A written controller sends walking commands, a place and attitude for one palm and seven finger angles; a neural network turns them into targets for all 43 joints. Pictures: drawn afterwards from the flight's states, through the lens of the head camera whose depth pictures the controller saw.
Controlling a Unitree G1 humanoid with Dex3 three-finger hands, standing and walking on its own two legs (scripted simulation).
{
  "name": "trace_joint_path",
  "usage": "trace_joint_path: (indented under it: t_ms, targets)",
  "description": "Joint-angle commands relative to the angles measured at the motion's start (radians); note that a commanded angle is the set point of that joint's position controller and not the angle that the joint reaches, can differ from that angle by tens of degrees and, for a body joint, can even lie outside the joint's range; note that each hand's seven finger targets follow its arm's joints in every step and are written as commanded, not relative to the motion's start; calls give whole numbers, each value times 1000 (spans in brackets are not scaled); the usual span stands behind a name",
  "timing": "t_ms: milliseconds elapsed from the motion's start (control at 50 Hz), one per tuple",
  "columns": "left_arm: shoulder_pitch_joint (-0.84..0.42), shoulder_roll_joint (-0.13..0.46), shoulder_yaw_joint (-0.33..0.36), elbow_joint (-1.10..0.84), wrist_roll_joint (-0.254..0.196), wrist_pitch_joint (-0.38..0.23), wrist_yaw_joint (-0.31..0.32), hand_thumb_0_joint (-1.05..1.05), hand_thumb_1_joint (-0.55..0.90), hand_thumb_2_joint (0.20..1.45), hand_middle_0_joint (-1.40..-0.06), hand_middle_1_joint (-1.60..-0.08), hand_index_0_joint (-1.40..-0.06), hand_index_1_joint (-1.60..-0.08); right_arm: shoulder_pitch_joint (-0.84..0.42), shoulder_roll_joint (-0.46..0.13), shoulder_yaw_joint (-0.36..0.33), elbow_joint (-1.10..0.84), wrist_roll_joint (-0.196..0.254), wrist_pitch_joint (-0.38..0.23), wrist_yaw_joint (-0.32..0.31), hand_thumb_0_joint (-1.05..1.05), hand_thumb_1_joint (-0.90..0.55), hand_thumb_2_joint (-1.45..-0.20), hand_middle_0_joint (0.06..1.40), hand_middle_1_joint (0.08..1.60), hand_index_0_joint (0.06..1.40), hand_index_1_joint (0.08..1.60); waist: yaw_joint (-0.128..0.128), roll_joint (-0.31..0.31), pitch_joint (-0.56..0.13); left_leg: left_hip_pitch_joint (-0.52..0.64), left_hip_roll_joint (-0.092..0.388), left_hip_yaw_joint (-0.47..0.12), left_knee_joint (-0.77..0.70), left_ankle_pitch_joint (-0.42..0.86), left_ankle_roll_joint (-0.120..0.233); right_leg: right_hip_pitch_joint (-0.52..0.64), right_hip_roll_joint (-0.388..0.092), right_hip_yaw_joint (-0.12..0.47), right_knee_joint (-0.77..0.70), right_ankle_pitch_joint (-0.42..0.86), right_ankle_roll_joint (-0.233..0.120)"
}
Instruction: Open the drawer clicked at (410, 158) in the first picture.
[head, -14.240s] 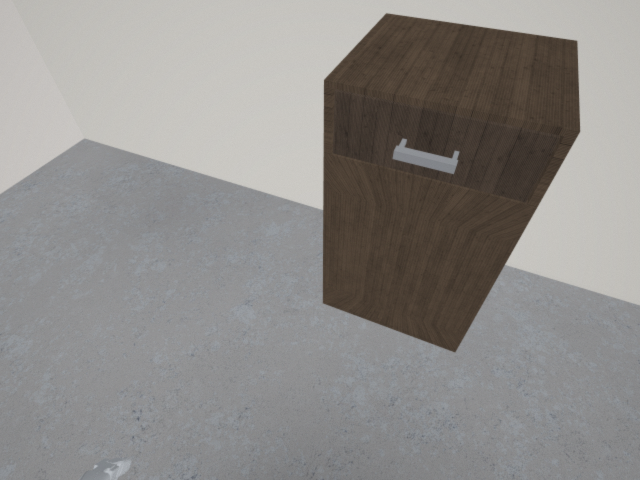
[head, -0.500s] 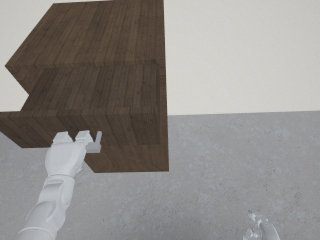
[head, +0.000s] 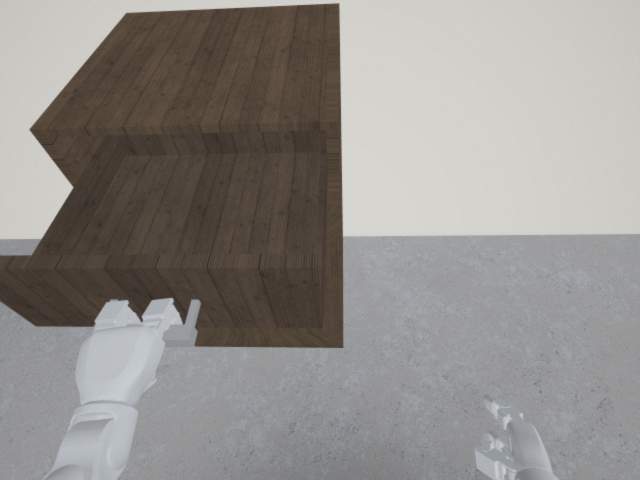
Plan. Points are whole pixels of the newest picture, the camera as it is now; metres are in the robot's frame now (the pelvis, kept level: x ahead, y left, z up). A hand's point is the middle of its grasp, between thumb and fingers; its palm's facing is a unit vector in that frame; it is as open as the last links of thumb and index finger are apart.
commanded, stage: pull the drawer open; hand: left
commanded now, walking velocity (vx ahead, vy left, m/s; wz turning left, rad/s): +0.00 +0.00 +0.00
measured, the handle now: (148, 321) +0.30 +0.26 +0.02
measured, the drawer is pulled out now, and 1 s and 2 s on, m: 0.26 0.30 0.30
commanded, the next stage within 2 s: open the thumb to release the handle in 0.56 s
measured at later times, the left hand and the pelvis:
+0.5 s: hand (133, 407) +0.19 +0.25 +0.00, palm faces +0.00 -0.06 -1.00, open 5.7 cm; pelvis +0.00 +0.00 -0.01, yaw +0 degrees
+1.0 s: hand (128, 402) +0.20 +0.26 +0.00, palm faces +0.02 -0.07 -1.00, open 8.7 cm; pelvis +0.00 +0.01 -0.01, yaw +0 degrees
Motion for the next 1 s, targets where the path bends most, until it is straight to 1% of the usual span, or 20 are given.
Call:
trace_joint_path:
  t_ms: [0,80,120,140,180,220,240,300,360,420,540,580,620,640,660,680,760,800,880,980]
  targets:
    - [-56,198,152,-223,-12,6,63,0,900,900,-400,-1350,-400,-1350,-102,-107,-38,-145,-3,-44,-10,0,-900,-900,200,300,200,300,27,-28,-221,55,-61,-5,-66,295,28,191,19,25,-81,309,-6]
    - [-53,200,153,-251,-11,4,67,0,900,900,-400,-1350,-400,-1350,-109,-106,-37,-143,-4,-44,-11,0,-900,-900,200,300,200,300,24,-20,-220,57,-61,-6,-62,289,27,183,20,30,-78,303,-8]
    - [12,170,137,-260,-14,6,68,0,900,900,-400,-1350,-400,-1350,-109,-102,-37,-151,-5,-47,-6,0,-900,-900,200,300,200,300,32,-36,-223,57,-61,-5,-61,289,27,184,19,25,-78,301,-7]
    - [16,193,159,-274,-15,5,70,0,900,900,-400,-1350,-400,-1350,-111,-105,-37,-152,-6,-46,-7,0,-900,-900,200,300,200,300,34,-30,-232,58,-61,-6,-61,300,25,195,19,32,-77,311,-10]
    - [73,191,168,-290,-19,4,72,0,900,900,-400,-1350,-400,-1350,-115,-102,-37,-155,-6,-45,-5,0,-900,-900,200,300,200,300,42,-37,-231,51,-62,-5,-57,296,26,200,18,35,-73,321,-8]
    - [102,165,146,-324,-22,2,74,0,900,900,-400,-1350,-400,-1350,-122,-99,-36,-162,-7,-48,0,0,-900,-900,200,300,200,300,38,-34,-213,50,-60,-4,-55,288,26,185,15,33,-74,317,-7]
    - [122,189,173,-330,-22,1,77,0,900,900,-400,-1350,-400,-1350,-124,-103,-35,-163,-8,-46,0,0,-900,-900,200,300,200,300,41,-22,-215,48,-60,-6,-55,296,24,188,18,37,-71,311,-11]
    - [164,176,169,-352,-25,1,84,0,900,900,-400,-1350,-400,-1350,-127,-99,-33,-168,-10,-45,3,0,-900,-900,200,300,200,300,40,-39,-199,35,-61,-5,-49,261,26,175,15,38,-72,289,-7]
    - [187,206,205,-349,-23,-1,93,0,900,900,-400,-1350,-400,-1350,-133,-99,-29,-169,-12,-41,0,0,-900,-900,200,300,200,300,46,-32,-181,19,-63,-8,-48,236,26,167,14,47,-72,265,-8]
    - [215,189,196,-365,-19,-3,104,0,900,900,-400,-1350,-400,-1350,-128,-96,-33,-171,-14,-39,2,0,-900,-900,200,300,200,300,46,-31,-196,25,-63,-7,-36,240,25,154,15,41,-63,263,-9]
    - [382,176,199,-422,-33,9,103,0,900,900,-400,-1350,-400,-1350,-137,-96,-30,-187,-13,-32,19,0,-900,-900,200,300,200,300,64,-2,-224,35,-58,-7,-27,322,20,180,19,48,-39,352,-16]
    - [445,169,197,-436,-43,9,99,0,900,900,-400,-1350,-400,-1350,-138,-96,-28,-192,-12,-30,27,0,-900,-900,200,300,200,300,67,-33,-199,17,-55,-7,-20,339,23,184,18,47,-31,396,-12]
    - [505,180,213,-462,-47,8,102,0,900,900,-400,-1350,-400,-1350,-139,-98,-27,-199,-13,-29,33,0,-900,-900,200,300,200,300,74,-21,-214,16,-54,-5,-12,369,24,196,16,58,-20,440,-11]
    - [167,161,154,-445,-29,10,106,0,900,900,-400,-1350,-400,-1350,-134,-112,-22,-169,-17,-21,23,0,-900,-900,200,300,200,300,-13,-31,-183,10,-58,-20,7,318,22,111,16,49,-17,392,-6]
    - [144,197,209,-449,-22,-4,120,0,830,870,-395,-1342,-395,-1342,-124,-106,-34,-181,-27,-29,15,0,-900,-900,200,300,200,300,19,-12,-202,20,-55,-20,5,297,24,110,18,49,-17,349,-7]
    - [228,186,211,-374,-11,1,127,0,760,840,-390,-1335,-390,-1335,-113,-99,-39,-170,-26,-33,13,0,-900,-900,200,300,200,300,32,-7,-213,26,-56,-13,8,302,24,117,21,40,-16,343,-9]
    - [207,158,166,-411,-21,17,125,0,480,720,-370,-1305,-370,-1305,-104,-107,-42,-175,-20,-31,15,0,-900,-900,200,300,200,300,18,-29,-267,51,-54,-16,18,349,22,120,18,39,-9,373,-7]
    - [209,159,153,-381,-17,31,112,0,340,660,-360,-1290,-360,-1290,-112,-106,-35,-173,-16,-26,11,0,-900,-900,200,300,200,300,19,-45,-221,31,-54,-18,6,323,23,121,20,30,-19,354,-5]
    - [199,152,132,-393,-13,44,91,0,60,540,-340,-1260,-340,-1260,-121,-101,-32,-172,-12,-23,7,0,-900,-900,200,300,200,300,30,-25,-230,53,-51,-18,-8,337,23,142,20,25,-27,350,-7]
    - [181,140,111,-383,-11,41,70,0,-290,390,-315,-1222,-315,-1222,-127,-97,-23,-173,-10,-23,4,0,-900,-900,200,300,200,300,28,-40,-186,47,-51,-22,-27,294,23,134,23,17,-45,286,-7]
